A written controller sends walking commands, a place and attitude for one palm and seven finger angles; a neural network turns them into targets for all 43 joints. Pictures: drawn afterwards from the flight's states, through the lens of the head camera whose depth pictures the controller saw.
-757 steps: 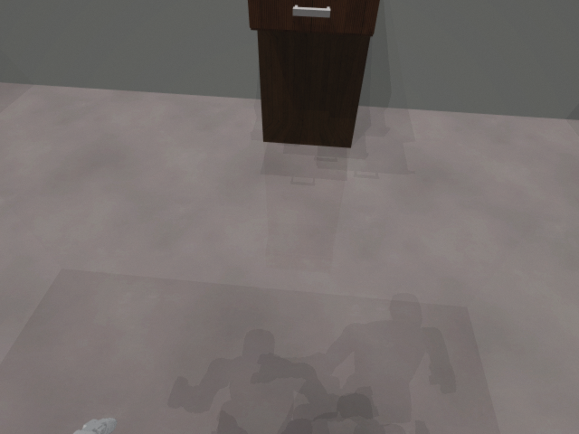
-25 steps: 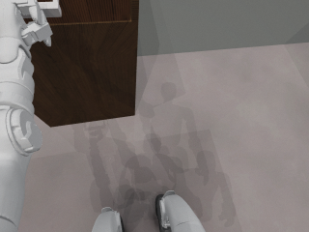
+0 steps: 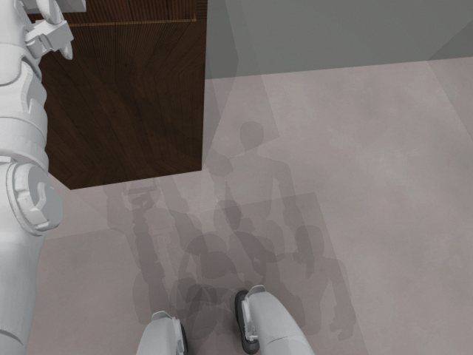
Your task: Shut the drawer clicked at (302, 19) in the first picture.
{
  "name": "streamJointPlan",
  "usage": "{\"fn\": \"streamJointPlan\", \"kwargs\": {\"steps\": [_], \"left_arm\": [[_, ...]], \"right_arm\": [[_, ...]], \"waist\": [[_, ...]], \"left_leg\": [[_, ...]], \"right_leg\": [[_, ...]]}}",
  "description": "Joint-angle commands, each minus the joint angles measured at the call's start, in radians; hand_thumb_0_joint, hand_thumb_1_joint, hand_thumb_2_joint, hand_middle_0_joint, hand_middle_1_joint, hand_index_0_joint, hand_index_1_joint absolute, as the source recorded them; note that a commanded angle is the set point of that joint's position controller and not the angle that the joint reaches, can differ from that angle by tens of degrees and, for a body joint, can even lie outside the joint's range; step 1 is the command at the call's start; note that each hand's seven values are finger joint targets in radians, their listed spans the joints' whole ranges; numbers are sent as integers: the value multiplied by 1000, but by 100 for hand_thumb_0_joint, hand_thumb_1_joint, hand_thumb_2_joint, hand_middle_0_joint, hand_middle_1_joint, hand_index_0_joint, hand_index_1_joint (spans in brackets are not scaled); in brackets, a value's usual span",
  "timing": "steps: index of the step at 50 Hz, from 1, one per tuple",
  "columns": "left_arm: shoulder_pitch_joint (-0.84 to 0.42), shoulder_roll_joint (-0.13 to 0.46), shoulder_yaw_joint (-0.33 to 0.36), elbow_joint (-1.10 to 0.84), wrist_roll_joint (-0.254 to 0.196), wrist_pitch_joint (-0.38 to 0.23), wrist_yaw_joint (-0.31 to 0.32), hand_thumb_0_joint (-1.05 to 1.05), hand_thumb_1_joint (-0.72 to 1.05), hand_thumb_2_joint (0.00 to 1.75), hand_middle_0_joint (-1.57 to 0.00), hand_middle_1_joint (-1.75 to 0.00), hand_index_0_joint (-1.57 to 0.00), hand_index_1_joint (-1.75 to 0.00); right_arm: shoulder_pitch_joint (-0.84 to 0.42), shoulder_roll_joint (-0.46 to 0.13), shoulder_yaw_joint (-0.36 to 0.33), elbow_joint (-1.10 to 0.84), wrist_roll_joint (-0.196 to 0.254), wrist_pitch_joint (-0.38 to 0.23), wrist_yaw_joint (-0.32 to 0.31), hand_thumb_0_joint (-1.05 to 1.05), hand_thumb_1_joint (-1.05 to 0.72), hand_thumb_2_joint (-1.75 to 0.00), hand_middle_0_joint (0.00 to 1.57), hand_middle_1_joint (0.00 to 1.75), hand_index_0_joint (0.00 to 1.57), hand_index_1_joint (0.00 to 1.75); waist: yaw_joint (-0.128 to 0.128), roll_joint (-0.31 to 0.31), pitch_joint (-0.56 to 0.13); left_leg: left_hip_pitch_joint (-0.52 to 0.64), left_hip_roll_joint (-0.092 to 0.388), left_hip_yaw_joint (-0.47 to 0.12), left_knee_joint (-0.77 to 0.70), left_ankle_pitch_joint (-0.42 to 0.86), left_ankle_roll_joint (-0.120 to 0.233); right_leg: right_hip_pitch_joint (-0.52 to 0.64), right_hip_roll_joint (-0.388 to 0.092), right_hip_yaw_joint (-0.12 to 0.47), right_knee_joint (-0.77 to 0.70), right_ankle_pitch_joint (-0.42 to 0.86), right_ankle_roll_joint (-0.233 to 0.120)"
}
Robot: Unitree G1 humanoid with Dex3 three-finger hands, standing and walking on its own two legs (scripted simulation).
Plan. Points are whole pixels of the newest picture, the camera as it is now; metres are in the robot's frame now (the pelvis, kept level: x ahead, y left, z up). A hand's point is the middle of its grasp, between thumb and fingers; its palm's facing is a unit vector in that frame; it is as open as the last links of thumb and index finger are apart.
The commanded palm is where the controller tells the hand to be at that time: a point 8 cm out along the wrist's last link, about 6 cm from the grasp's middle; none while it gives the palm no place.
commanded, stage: pull the fist back off the drawer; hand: left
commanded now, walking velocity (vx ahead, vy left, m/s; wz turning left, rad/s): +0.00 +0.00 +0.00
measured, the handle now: out of the picture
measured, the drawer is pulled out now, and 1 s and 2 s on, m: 0.00 0.00 0.00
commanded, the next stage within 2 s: draw the hand back to the body in 0.32 s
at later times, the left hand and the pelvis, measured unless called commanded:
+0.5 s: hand (53, 43) +0.56 +0.16 +0.11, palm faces +0.04 -1.00 -0.01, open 3.3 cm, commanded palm +0.51 +0.20 +0.12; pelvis +0.05 +0.00 +0.02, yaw -1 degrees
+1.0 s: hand out of the picture +0.39 +0.19 +0.17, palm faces +0.10 -0.99 -0.12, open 3.3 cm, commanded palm +0.34 +0.23 +0.18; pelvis +0.04 -0.01 +0.05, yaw +1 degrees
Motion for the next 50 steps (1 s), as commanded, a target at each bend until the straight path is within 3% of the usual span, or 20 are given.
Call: {"fn": "streamJointPlan", "kwargs": {"steps": [1,4,6,8,11,16,18,21,24,25,27,32,35,37,41,46,47,48,49,50], "left_arm": [[-423,151,28,-308,-38,-88,-1,0,90,90,-140,-160,-140,-160],[-333,169,56,-292,-44,-80,-1,0,90,90,-140,-160,-140,-160],[-276,155,52,-314,-43,-83,1,0,90,90,-140,-160,-140,-160],[-257,117,38,-391,-53,-108,2,0,90,90,-140,-160,-140,-160],[-149,84,52,-400,-78,-123,-1,0,90,90,-140,-160,-140,-160],[-158,90,49,-397,-76,-130,-11,0,90,90,-140,-160,-140,-160],[-180,90,42,-450,-77,-149,-19,0,90,90,-140,-160,-140,-160],[-163,32,6,-437,-91,-154,-37,0,90,90,-140,-160,-140,-160],[32,47,50,-534,-129,-142,-61,0,90,90,-140,-160,-140,-160],[103,18,31,-563,-139,-127,-70,0,90,90,-140,-160,-140,-160],[173,-27,-4,-640,-163,-94,-79,0,90,90,-140,-160,-140,-160],[345,-78,-25,-884,-217,-45,-65,0,90,90,-140,-160,-140,-160],[424,-113,-60,-1005,-222,-25,-57,0,90,90,-140,-160,-140,-160],[491,-137,-69,-1037,-231,-2,-58,0,90,90,-140,-160,-140,-160],[552,-159,-94,-1113,-243,40,-77,0,90,90,-140,-160,-140,-160],[659,-162,-83,-1190,-277,90,-107,0,90,90,-140,-160,-140,-160],[712,-100,-134,-1302,-165,87,1,0,90,90,-140,-160,-140,-160],[760,-161,-157,-1335,-159,97,55,0,90,90,-140,-160,-140,-160],[806,-194,-190,-1356,-142,112,89,0,90,90,-140,-160,-140,-160],[845,-193,-185,-1360,-135,127,116,0,90,90,-140,-160,-140,-160]], "right_arm": [[217,-195,-80,-21,9,7,-6,0,-90,-90,20,30,20,30],[209,-193,-83,-31,18,19,-8,0,-90,-90,20,30,20,30],[196,-185,-86,-46,25,26,-9,0,-90,-90,20,30,20,30],[190,-176,-93,-56,24,28,-5,0,-90,-90,20,30,20,30],[178,-170,-105,-62,32,35,-3,0,-90,-90,20,30,20,30],[164,-164,-110,-48,43,44,-13,0,-90,-90,20,30,20,30],[155,-161,-112,-47,44,44,-18,0,-90,-90,20,30,20,30],[149,-153,-115,-34,45,43,-18,0,-90,-90,20,30,20,30],[125,-151,-123,-73,57,44,-15,0,-90,-90,20,30,20,30],[107,-144,-123,-87,64,46,-14,0,-90,-90,20,30,20,30],[79,-139,-127,-106,78,45,-13,0,-90,-90,20,30,20,30],[3,-124,-129,-137,98,19,-18,0,-90,-90,20,30,20,30],[-45,-115,-122,-142,104,-2,-25,0,-90,-90,20,30,20,30],[-77,-115,-121,-146,107,-17,-30,0,-90,-90,20,30,20,30],[-157,-111,-104,-165,117,-41,-45,0,-90,-90,20,30,20,30],[-252,-107,-84,-196,125,-83,-65,0,-90,-90,20,30,20,30],[-315,-93,-92,-194,118,-81,-76,0,-90,-90,20,30,20,30],[-330,-86,-87,-197,114,-87,-85,0,-90,-90,20,30,20,30],[-347,-83,-81,-189,113,-89,-90,0,-90,-90,20,30,20,30],[-355,-81,-78,-180,113,-88,-95,0,-90,-90,20,30,20,30]], "waist": [[12,195,-592],[31,106,-533],[47,83,-514],[66,121,-544],[88,65,-539],[77,24,-486],[83,97,-522],[77,87,-531],[150,99,-639],[165,93,-631],[168,33,-582],[202,14,-518],[210,54,-462],[212,1,-422],[223,17,-343],[255,-26,-268],[295,-45,-224],[279,-49,-183],[287,-40,-163],[287,-31,-133]], "left_leg": [[479,-27,-52,-153,320,8],[410,-31,-30,-171,307,16],[390,-35,-14,-179,315,19],[442,-37,-11,-180,369,14],[447,-38,3,-188,421,11],[414,-44,19,-191,414,17],[469,-45,16,-182,481,13],[509,-39,7,-173,543,6],[561,-37,13,-194,660,4],[553,-37,20,-205,681,7],[532,-35,30,-235,646,15],[572,-32,43,-294,650,21],[632,-31,40,-323,665,16],[640,-33,41,-346,616,15],[656,-44,39,-390,508,10],[671,-53,29,-440,369,9],[698,-60,45,-487,346,14],[711,-56,40,-513,310,13],[727,-52,36,-536,306,11],[739,-49,35,-551,292,11]], "right_leg": [[278,66,9,-99,123,-36],[352,68,16,-109,154,-32],[390,67,22,-110,186,-32],[408,68,22,-103,237,-37],[464,69,23,-105,308,-34],[502,65,37,-109,359,-28],[496,62,40,-97,400,-34],[481,62,34,-92,426,-31],[589,57,38,-91,515,-37],[619,54,40,-98,545,-39],[666,54,36,-121,558,-35],[750,48,33,-164,581,-36],[752,46,25,-188,561,-34],[765,47,17,-208,532,-30],[781,41,10,-238,459,-35],[801,35,7,-274,355,-41],[819,15,32,-335,275,-39],[801,18,27,-363,226,-38],[821,16,27,-376,217,-39],[825,16,28,-394,198,-39]]}}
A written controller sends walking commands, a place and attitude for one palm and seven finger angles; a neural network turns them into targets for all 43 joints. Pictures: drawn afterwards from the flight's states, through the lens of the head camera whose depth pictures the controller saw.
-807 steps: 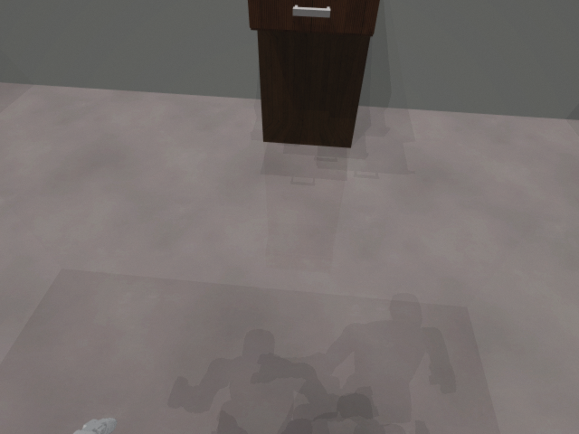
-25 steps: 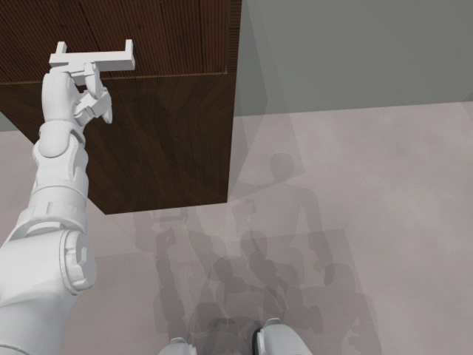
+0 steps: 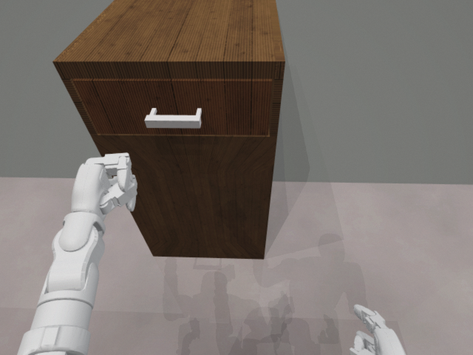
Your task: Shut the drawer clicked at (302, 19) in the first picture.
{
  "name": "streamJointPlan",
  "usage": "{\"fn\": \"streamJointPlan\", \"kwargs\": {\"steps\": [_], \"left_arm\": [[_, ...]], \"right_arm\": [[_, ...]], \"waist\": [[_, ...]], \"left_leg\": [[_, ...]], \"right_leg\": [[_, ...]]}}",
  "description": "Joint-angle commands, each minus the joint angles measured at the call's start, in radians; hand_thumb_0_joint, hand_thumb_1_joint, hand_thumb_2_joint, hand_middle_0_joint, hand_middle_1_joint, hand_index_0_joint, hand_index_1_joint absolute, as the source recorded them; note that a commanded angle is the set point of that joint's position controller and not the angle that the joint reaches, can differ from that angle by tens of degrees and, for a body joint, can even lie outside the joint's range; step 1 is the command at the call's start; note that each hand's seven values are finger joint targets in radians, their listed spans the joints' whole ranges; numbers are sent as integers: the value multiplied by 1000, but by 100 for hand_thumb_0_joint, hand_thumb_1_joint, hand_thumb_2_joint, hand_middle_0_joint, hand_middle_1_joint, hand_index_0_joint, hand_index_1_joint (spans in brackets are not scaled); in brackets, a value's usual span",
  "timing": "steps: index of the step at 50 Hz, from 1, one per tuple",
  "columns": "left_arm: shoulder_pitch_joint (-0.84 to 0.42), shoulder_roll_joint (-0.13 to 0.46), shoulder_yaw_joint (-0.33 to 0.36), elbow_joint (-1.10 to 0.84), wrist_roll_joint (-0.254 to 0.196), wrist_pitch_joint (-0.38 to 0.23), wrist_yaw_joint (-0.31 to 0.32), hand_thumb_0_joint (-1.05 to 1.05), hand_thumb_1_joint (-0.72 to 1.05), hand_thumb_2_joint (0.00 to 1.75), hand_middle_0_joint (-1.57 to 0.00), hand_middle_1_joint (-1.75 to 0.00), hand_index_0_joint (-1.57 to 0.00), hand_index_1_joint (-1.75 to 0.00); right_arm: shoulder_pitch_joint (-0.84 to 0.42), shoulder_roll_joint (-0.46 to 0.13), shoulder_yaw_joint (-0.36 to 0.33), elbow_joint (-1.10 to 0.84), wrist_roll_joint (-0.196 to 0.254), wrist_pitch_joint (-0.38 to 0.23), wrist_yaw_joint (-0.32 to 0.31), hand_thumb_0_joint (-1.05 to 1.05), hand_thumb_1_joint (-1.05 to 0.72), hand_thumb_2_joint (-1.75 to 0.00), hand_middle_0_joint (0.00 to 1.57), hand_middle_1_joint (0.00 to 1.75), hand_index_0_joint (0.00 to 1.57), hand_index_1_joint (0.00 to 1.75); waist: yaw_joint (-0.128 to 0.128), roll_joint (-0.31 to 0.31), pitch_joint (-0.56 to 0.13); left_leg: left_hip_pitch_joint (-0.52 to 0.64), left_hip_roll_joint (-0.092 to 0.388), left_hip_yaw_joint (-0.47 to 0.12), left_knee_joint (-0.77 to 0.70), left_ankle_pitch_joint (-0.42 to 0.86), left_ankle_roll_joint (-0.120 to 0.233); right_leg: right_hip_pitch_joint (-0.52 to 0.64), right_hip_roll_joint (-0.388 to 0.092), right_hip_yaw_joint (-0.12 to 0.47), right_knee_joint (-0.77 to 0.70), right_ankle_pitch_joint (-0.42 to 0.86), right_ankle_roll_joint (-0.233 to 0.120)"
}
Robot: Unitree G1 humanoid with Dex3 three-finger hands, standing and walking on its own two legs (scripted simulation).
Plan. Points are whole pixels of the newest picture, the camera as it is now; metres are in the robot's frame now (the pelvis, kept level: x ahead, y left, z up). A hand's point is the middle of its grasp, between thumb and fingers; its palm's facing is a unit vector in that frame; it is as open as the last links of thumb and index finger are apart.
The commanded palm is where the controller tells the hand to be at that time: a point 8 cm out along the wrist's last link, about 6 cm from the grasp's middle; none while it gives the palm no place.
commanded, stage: draw the hand back to the body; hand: left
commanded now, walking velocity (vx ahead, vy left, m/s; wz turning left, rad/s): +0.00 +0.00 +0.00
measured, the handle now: (174, 116) +0.63 +0.19 +0.06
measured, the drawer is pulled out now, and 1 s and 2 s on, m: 0.00 0.00 0.00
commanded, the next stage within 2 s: step back with the hand held close in 0.80 s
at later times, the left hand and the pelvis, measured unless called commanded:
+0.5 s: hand (57, 257) +0.20 +0.23 +0.16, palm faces +0.38 -0.86 -0.33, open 3.3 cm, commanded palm +0.15 +0.27 +0.18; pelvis -0.01 -0.01 +0.02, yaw +0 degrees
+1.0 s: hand (17, 275) +0.17 +0.24 +0.19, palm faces +0.45 -0.80 -0.40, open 3.3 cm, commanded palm +0.12 +0.28 +0.19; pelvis -0.01 +0.00 +0.02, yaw +1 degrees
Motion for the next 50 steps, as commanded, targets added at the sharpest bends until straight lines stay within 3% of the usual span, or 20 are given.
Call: {"fn": "streamJointPlan", "kwargs": {"steps": [1,3,7,12,13,15,28,31,33,35,42,44,46,47,48,49,50], "left_arm": [[-177,153,8,-342,58,-22,136,0,90,90,-140,-160,-140,-160],[-132,176,32,-370,70,-11,162,0,90,90,-140,-160,-140,-160],[-94,165,26,-523,91,-16,192,0,90,90,-140,-160,-140,-160],[83,156,38,-638,96,-15,203,0,90,90,-140,-160,-140,-160],[127,167,53,-643,95,-14,204,0,90,90,-140,-160,-140,-160],[184,160,62,-683,95,-16,206,0,90,90,-140,-160,-140,-160],[631,207,200,-945,104,-35,226,0,90,90,-140,-160,-140,-160],[690,207,217,-991,104,-43,232,0,90,90,-140,-160,-140,-160],[658,171,174,-969,112,-38,231,0,90,90,-140,-160,-140,-160],[622,173,173,-950,115,-38,237,0,90,90,-140,-160,-140,-160],[622,188,192,-975,119,-42,247,0,90,90,-140,-160,-140,-160],[624,187,191,-988,121,-41,245,0,90,90,-140,-160,-140,-160],[632,187,196,-984,119,-38,244,0,90,90,-140,-160,-140,-160],[525,315,341,-1063,119,-86,249,0,90,90,-140,-160,-140,-160],[536,318,350,-1025,125,-102,245,0,90,90,-140,-160,-140,-160],[687,225,287,-925,124,-92,236,0,90,90,-140,-160,-140,-160],[746,178,241,-918,122,-90,227,0,90,90,-140,-160,-140,-160]], "right_arm": [[-111,-106,-35,-113,-1,-49,-41,0,-90,-90,20,30,20,30],[-124,-105,-31,-104,-6,-50,-50,0,-90,-90,20,30,20,30],[-151,-89,-22,-103,-17,-70,-60,0,-90,-90,20,30,20,30],[-170,-80,-22,-95,-30,-92,-58,0,-90,-90,20,30,20,30],[-171,-84,-24,-91,-33,-96,-58,0,-90,-90,20,30,20,30],[-178,-78,-24,-91,-34,-98,-57,0,-90,-90,20,30,20,30],[-174,-69,-44,-94,-47,-155,-57,0,-90,-90,20,30,20,30],[-170,-64,-46,-96,-44,-170,-63,0,-90,-90,20,30,20,30],[-164,-68,-47,-80,-44,-178,-67,0,-90,-90,20,30,20,30],[-158,-70,-47,-72,-44,-184,-72,0,-90,-90,20,30,20,30],[-161,-66,-44,-71,-49,-201,-79,0,-90,-90,20,30,20,30],[-162,-63,-41,-72,-49,-207,-76,0,-90,-90,20,30,20,30],[-162,-62,-40,-72,-50,-205,-73,0,-90,-90,20,30,20,30],[-148,-88,-44,-110,-49,-170,-64,0,-90,-90,20,30,20,30],[-145,-76,-40,-100,-51,-153,-66,0,-90,-90,20,30,20,30],[-141,-69,-48,-93,-52,-135,-65,0,-90,-90,20,30,20,30],[-137,-78,-54,-101,-53,-118,-59,0,-90,-90,20,30,20,30]], "waist": [[8,-55,-114],[16,-74,-89],[25,17,-107],[36,6,-56],[41,-23,-35],[42,-11,-19],[77,-2,21],[78,-27,44],[61,-29,102],[56,-36,119],[76,-10,44],[75,33,53],[77,25,65],[31,-10,124],[30,-32,129],[26,-81,116],[21,-62,79]], "left_leg": [[75,-23,1,-199,227,26],[94,-24,-1,-229,221,29],[174,-30,0,-274,246,26],[201,-30,-2,-305,277,24],[193,-29,-4,-309,269,26],[199,-28,-3,-318,253,25],[190,-24,3,-298,279,23],[187,-20,2,-296,254,25],[184,-21,5,-294,227,27],[185,-19,2,-300,185,30],[199,-22,-5,-299,224,29],[196,-22,-7,-302,241,23],[191,-21,-9,-303,260,19],[99,-10,-9,-272,196,42],[88,-16,-31,-263,176,40],[102,-12,-25,-249,208,38],[114,-6,-17,-246,253,37]], "right_leg": [[219,29,-4,-150,190,-37],[244,33,0,-185,176,-36],[305,28,0,-220,186,-41],[340,34,-3,-255,205,-36],[343,37,-3,-269,192,-36],[342,35,-2,-277,171,-33],[351,33,4,-291,181,-29],[331,33,5,-294,148,-26],[283,36,5,-314,108,-26],[264,29,4,-317,59,-23],[320,24,6,-288,104,-28],[327,27,6,-283,128,-31],[330,31,1,-276,153,-32],[243,-12,100,-331,190,-31],[236,-33,102,-346,173,-39],[216,-39,93,-343,188,-37],[223,-41,75,-326,225,-34]]}}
